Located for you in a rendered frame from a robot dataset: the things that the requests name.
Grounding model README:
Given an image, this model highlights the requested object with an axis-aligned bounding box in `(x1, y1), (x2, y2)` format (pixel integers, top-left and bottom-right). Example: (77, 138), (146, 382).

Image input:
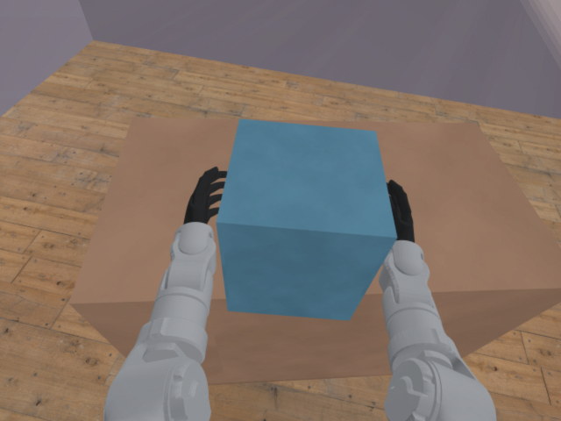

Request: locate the robot right upper arm
(384, 357), (496, 421)

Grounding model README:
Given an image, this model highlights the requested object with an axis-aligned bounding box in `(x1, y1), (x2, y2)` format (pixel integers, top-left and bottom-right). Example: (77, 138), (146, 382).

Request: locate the left robot forearm
(103, 222), (217, 421)

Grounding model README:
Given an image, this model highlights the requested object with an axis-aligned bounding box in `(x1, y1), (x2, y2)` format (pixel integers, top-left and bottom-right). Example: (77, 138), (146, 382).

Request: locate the carton
(216, 118), (397, 321)

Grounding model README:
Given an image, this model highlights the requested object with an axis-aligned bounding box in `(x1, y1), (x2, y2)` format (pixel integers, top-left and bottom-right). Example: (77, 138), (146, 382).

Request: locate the right robot forearm
(379, 240), (497, 421)

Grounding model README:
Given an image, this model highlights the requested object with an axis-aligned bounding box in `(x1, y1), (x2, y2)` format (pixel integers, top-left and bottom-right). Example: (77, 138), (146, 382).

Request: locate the right robot hand
(387, 180), (415, 243)

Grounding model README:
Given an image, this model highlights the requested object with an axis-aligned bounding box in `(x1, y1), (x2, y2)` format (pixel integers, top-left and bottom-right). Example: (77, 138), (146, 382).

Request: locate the left robot hand
(184, 167), (228, 225)

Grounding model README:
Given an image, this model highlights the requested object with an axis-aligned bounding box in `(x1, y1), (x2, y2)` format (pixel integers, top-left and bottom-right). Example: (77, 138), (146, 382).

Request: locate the pedestal
(69, 118), (561, 385)

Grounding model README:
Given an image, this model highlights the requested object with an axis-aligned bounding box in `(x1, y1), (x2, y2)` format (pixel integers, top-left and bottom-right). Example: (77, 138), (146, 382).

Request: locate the robot left upper arm
(104, 356), (211, 421)

